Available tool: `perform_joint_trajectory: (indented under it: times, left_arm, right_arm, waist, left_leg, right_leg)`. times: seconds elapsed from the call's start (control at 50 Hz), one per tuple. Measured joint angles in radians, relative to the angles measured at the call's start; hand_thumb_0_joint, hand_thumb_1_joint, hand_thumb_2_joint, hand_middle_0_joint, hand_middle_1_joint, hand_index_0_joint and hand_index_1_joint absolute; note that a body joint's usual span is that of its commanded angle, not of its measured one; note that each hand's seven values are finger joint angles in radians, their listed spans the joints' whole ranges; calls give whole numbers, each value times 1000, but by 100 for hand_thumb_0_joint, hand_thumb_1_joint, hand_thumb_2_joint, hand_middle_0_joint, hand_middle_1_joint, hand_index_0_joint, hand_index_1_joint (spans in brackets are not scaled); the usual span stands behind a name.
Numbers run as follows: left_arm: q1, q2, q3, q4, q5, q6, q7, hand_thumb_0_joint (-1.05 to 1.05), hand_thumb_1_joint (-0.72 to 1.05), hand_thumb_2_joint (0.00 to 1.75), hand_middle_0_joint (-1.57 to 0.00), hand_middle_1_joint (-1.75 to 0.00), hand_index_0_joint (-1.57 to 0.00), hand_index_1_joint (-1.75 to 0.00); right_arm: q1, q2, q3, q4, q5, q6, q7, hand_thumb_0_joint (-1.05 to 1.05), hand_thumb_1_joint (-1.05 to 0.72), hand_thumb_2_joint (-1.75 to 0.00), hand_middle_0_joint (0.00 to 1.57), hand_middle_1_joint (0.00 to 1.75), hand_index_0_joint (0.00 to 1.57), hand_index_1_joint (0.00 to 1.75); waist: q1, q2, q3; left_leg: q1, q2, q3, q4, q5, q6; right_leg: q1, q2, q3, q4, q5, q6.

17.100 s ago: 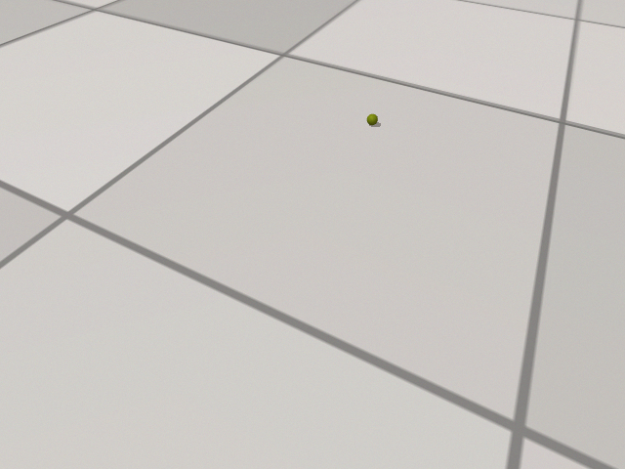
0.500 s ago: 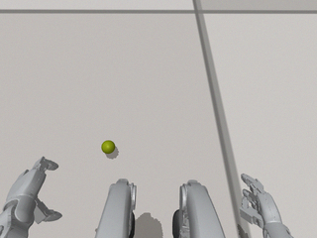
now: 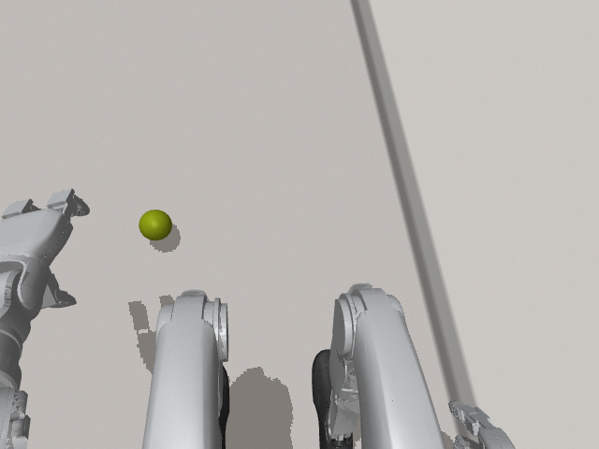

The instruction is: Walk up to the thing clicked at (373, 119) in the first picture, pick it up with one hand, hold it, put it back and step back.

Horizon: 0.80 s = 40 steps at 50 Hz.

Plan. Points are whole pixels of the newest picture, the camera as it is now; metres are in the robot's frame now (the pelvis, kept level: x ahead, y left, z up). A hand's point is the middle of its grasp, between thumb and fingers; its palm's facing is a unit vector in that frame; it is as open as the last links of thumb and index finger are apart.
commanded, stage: rise first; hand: left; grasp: from above
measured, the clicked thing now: (155, 225) +0.50 +0.25 -0.37
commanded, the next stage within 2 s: approach in 1.10 s
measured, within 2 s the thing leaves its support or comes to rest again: neither
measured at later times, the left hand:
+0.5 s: hand (88, 241) +0.42 +0.31 -0.21, palm faces -0.47 -0.06 -0.88, open 13.4 cm
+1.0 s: hand (103, 235) +0.44 +0.30 -0.24, palm faces -0.45 -0.07 -0.89, open 13.7 cm
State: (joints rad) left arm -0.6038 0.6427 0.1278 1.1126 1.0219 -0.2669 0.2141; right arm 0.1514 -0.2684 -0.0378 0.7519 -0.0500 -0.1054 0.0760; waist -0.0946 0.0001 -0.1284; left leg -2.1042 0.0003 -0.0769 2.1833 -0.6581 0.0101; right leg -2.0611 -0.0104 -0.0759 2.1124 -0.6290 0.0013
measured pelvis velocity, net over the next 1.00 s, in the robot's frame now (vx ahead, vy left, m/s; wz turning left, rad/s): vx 0.02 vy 0.00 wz -0.03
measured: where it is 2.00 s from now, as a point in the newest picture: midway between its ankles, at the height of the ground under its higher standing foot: (272, 432)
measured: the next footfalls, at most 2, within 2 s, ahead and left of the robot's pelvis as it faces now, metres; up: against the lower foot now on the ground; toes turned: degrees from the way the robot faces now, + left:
none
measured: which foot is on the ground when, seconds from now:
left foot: down 0.00-1.00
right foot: down 0.00-1.00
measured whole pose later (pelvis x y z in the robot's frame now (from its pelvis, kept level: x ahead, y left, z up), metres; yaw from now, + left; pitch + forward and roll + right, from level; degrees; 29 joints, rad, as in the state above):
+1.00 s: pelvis +0.02 +0.00 -0.06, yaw -2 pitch +35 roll -7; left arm -0.82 0.71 0.15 1.37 1.28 -0.27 0.45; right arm 0.11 -0.26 -0.01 0.78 -0.15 -0.06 0.14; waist -0.18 -0.02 -0.07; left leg -2.29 0.00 -0.09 2.39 -0.72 0.01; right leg -2.24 -0.01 -0.09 2.31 -0.68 0.01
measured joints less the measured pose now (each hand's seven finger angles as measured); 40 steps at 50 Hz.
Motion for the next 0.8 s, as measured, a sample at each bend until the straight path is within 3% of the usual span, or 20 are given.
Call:
perform_joint_trajectory:
  times: [0.14, 0.3, 0.56, 0.8]
  left_arm:
    - [-76, 24, -16, 92, 113, -9, 84, 0, -48, 99, -14, -95, -13, -96]
    - [-140, 26, -29, 153, 186, 10, 147, 0, -44, 95, -17, -89, -16, -90]
    - [-194, 51, 1, 212, 250, -18, 193, 0, -39, 89, -23, -85, -22, -86]
    - [-220, 70, 23, 263, 263, -22, 235, 0, -42, 91, -20, -90, -20, -90]
  right_arm:
    - [-3, -6, 12, 12, -19, 25, 18, 1, -90, -89, 20, 30, 20, 30]
    - [-25, 0, 12, 15, -44, 35, 38, 1, -91, -90, 20, 30, 20, 29]
    - [-45, 9, 29, 15, -79, 43, 60, 0, -92, -90, 20, 30, 20, 30]
    - [-41, 1, 26, 27, -102, 43, 64, 0, -92, -90, 20, 30, 20, 29]
  waist:
    - [-29, -8, 3]
    - [-48, -8, 15]
    - [-60, -14, 50]
    - [-74, -22, 56]
  left_leg:
    - [-60, -6, -3, 54, -6, 13]
    - [-112, -12, 2, 98, -13, 20]
    - [-146, -6, -6, 149, -40, 5]
    - [-176, -1, -14, 193, -59, 1]
  right_leg:
    - [-45, -4, -3, 41, -8, 12]
    - [-90, -9, 2, 85, -21, 21]
    - [-139, -3, -3, 143, -40, 7]
    - [-174, 2, -11, 182, -51, 3]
